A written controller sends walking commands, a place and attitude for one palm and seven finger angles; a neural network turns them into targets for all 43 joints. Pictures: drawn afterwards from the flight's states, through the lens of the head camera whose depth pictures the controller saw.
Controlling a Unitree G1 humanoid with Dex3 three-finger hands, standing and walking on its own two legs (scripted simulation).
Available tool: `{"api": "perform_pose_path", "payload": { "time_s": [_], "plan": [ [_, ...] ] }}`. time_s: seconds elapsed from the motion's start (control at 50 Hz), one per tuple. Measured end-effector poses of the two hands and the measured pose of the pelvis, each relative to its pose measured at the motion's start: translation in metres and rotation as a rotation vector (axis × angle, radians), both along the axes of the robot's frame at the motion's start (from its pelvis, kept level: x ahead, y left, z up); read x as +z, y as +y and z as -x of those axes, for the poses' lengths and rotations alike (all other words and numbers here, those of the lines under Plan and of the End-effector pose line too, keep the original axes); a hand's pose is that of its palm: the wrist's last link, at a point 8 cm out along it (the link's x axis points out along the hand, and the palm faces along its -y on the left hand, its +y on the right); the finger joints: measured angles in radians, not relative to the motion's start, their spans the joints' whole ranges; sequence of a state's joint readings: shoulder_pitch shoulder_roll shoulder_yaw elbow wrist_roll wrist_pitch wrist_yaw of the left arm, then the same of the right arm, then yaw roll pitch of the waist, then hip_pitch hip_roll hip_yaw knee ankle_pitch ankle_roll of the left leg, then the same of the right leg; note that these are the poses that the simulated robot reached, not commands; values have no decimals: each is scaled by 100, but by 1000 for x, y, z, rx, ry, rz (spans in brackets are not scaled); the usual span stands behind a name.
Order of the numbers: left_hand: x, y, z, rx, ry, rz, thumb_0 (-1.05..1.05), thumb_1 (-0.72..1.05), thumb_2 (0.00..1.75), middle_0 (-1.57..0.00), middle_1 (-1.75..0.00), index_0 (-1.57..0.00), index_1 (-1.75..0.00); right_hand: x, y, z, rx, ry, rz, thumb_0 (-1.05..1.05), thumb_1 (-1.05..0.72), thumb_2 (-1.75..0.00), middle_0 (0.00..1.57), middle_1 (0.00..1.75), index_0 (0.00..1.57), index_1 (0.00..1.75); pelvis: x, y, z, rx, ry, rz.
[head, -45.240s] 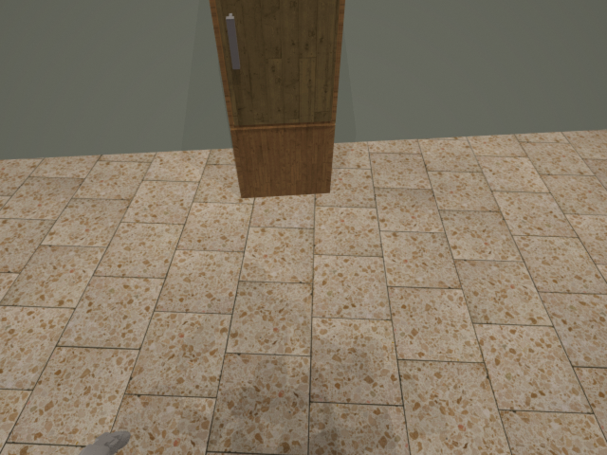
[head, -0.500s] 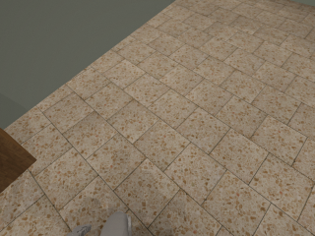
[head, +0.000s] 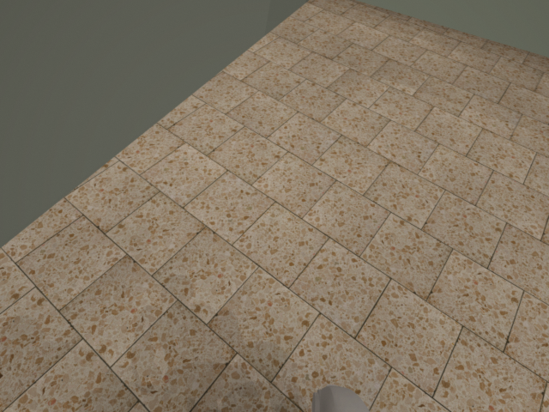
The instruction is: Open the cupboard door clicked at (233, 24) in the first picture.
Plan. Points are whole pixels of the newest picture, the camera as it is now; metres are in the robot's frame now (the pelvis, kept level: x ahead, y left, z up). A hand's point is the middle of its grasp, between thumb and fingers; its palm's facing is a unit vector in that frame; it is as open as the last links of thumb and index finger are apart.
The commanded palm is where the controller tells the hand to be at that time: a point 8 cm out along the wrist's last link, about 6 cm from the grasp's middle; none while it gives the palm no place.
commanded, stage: walk to a spot facing it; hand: left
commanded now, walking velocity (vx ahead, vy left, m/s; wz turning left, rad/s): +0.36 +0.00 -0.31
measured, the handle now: out of the picture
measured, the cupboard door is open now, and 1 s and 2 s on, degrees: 42 42 42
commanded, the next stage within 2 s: turn to face it in 0.40 s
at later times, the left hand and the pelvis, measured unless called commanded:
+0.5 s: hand (224, 310) +0.30 +0.11 -0.16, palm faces -0.08 -0.97 -0.22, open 7.2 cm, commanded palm none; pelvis +0.24 -0.07 +0.00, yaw -4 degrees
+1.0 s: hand (221, 222) +0.50 +0.15 -0.17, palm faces +0.16 -0.96 -0.23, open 7.4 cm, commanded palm none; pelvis +0.40 -0.07 +0.00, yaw +9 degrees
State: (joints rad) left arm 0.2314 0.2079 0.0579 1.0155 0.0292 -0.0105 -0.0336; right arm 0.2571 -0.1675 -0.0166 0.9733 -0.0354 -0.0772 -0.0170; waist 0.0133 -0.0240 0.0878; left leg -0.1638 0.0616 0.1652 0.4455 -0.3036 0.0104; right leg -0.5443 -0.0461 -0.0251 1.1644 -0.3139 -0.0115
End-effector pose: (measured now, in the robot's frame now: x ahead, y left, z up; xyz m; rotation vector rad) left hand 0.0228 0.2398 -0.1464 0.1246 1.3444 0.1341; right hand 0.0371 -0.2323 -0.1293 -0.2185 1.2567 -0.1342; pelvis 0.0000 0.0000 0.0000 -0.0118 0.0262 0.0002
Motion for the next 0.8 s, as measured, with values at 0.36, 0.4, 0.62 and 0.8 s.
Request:
{"api": "perform_pose_path", "payload": {
  "time_s": [0.36, 0.4, 0.62, 0.8],
  "plan": [
    [5, -82, -266, -186, -163, -34, 0, 91, 90, -20, -30, -20, -30, -24, -51, -62, -254, 265, -77, 1, -91, -90, 20, 30, 19, 30, -11, -64, -179, -86, -33, -22],
    [10, -79, -269, -155, -138, -54, -1, 94, 90, -20, -30, -20, -30, -20, -58, -109, -236, 181, -77, 1, -91, -90, 20, 30, 19, 30, -4, -68, -197, -88, -23, -23],
    [-2, -84, -281, -31, 29, -5, 0, 92, 90, -20, -30, -20, -30, -14, -63, -326, -73, -35, -61, 0, -93, -90, 20, 30, 19, 30, -6, -64, -303, -22, -9, -4],
    [-25, -65, -340, 74, 73, 16, 1, 91, 90, -20, -30, -20, -30, -16, -45, -428, 56, -61, 1, 0, -91, -90, 20, 30, 20, 30, -19, -46, -370, 61, -1, -3]
  ]
}}
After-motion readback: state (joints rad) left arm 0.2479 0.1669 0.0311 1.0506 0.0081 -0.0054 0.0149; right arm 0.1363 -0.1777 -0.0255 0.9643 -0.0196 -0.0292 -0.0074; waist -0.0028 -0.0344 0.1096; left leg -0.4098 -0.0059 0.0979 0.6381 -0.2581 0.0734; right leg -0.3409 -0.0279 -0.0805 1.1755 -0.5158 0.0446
